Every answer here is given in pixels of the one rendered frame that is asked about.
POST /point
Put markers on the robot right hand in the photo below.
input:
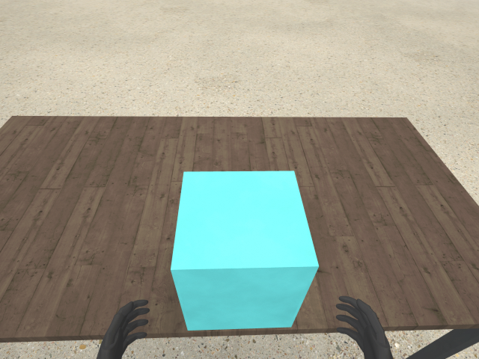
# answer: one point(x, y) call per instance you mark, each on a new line
point(371, 336)

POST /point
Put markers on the robot left hand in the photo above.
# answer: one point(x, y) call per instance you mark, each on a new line
point(116, 340)

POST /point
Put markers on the carton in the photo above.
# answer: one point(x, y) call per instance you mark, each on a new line
point(243, 254)

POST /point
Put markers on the table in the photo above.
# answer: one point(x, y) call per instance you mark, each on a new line
point(89, 207)

